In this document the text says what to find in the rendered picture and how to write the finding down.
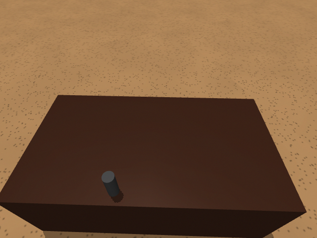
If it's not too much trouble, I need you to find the can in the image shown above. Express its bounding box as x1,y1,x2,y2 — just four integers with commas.
102,171,119,197

